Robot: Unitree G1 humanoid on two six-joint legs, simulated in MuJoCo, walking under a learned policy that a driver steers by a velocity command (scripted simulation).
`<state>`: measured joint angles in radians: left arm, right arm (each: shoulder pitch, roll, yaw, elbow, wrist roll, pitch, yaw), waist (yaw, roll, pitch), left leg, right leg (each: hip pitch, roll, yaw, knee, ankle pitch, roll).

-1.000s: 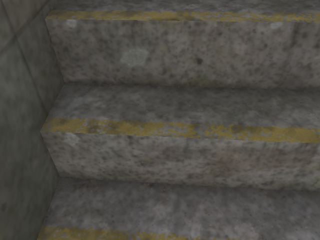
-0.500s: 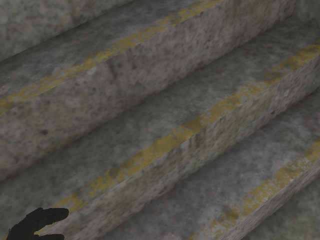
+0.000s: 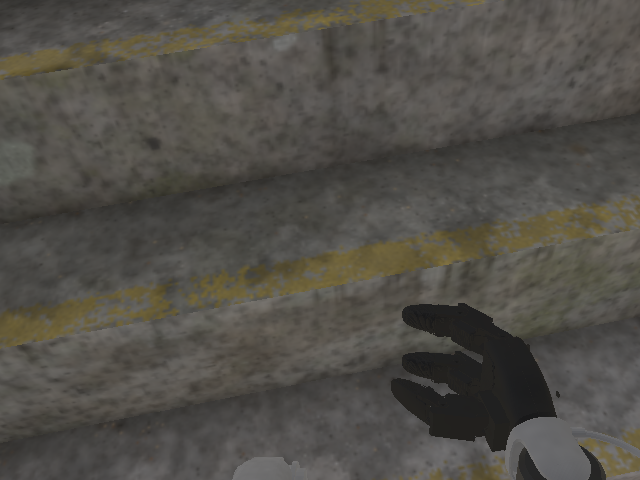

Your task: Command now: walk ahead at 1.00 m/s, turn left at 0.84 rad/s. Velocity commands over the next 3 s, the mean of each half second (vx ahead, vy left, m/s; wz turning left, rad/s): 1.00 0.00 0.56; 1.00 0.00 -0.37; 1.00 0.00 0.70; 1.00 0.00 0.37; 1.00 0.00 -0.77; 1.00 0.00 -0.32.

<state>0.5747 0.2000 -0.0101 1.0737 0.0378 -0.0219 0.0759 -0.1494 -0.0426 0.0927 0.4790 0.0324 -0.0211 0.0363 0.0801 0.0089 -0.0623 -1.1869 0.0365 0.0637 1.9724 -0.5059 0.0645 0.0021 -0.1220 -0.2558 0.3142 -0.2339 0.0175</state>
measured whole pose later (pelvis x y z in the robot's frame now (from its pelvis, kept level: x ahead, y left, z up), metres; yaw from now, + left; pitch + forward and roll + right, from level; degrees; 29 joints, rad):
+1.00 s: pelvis +0.25 -0.18 +0.19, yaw +2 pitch +6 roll +1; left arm 0.45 0.14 -0.01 0.93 0.09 -0.03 -0.01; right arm 0.06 -0.15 0.02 0.68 0.03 -0.12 0.05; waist 0.02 0.10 -0.13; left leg -0.98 -0.10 -0.11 2.51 -0.22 0.09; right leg -0.42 -0.04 -0.16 0.76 -0.38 -0.06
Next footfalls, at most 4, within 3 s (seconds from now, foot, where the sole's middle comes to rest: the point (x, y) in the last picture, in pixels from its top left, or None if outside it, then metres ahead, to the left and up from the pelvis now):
0.08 left None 0.14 0.11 -0.56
0.82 right None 0.26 -0.26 -0.56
1.32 left None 0.29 -0.11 -0.35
1.60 right None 0.35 -0.35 -0.35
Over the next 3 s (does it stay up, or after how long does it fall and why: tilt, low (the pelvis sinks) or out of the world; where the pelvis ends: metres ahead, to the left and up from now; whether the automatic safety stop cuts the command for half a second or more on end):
stays up -0.04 -0.22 -0.03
